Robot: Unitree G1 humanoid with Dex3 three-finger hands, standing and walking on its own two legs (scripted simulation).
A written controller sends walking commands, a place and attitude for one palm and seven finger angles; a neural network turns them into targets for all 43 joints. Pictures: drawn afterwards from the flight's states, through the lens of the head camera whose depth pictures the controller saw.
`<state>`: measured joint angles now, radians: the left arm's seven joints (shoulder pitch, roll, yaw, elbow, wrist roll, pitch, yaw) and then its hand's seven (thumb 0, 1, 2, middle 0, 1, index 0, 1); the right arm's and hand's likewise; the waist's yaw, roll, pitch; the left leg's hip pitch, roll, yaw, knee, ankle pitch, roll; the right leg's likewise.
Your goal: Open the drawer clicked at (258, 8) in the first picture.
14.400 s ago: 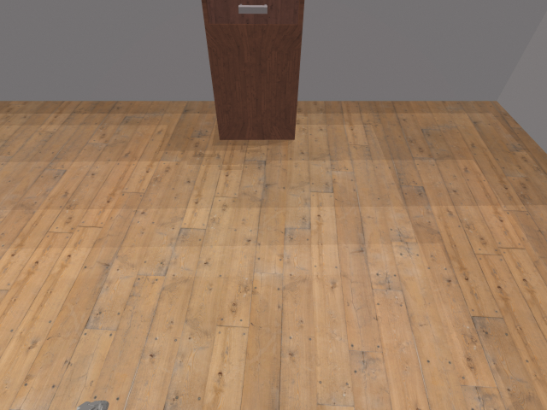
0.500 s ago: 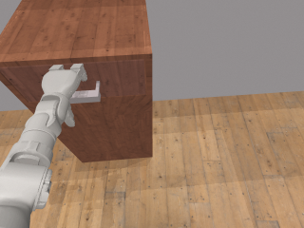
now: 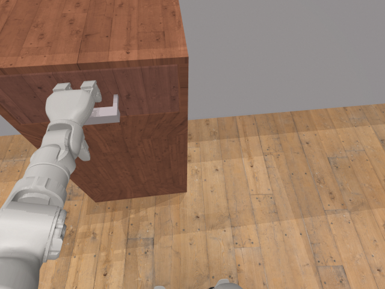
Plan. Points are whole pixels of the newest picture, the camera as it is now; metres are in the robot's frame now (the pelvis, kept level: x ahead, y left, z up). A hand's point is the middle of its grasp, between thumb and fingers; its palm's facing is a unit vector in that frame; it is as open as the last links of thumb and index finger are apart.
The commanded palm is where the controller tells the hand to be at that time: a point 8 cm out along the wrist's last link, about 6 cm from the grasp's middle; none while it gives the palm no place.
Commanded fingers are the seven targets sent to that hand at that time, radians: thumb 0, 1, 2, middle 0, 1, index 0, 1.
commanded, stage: lower the fingers behind the handle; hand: left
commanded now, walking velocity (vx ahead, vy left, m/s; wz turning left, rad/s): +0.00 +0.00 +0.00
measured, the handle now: (91, 108) +0.52 +0.22 +0.02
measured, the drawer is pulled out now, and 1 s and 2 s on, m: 0.00 0.00 0.01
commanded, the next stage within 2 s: close the thumb around the handle in 0.84 s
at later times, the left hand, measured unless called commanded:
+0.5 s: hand (88, 130) +0.47 +0.23 +0.00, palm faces -0.05 -0.02 -1.00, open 13.8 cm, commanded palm +0.46 +0.22 +0.06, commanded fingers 0.00 -0.50 0.30 -0.30 -1.20 -0.30 -1.20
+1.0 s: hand (88, 129) +0.48 +0.23 +0.00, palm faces -0.06 -0.02 -1.00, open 13.8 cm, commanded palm +0.47 +0.22 +0.06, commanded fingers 0.00 -0.28 0.40 -0.32 -1.22 -0.32 -1.22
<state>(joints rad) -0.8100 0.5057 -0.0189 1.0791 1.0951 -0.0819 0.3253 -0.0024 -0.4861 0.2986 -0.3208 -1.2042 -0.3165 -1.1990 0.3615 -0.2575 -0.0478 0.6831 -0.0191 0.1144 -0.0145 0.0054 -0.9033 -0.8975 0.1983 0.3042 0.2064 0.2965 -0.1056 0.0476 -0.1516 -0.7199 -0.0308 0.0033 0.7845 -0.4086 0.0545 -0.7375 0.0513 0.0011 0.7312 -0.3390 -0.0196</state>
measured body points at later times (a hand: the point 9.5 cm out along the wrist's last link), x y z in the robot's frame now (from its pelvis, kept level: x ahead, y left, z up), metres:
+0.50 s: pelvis -0.01 +0.00 -0.01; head +0.10 +0.00 +0.43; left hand +0.47 +0.23 +0.05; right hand +0.00 -0.27 -0.14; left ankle -0.03 +0.08 -0.70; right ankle -0.01 -0.11 -0.70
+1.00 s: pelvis -0.01 +0.00 -0.01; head +0.11 +0.00 +0.42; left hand +0.47 +0.23 +0.05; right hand +0.00 -0.28 -0.14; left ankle -0.03 +0.08 -0.70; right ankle -0.01 -0.11 -0.70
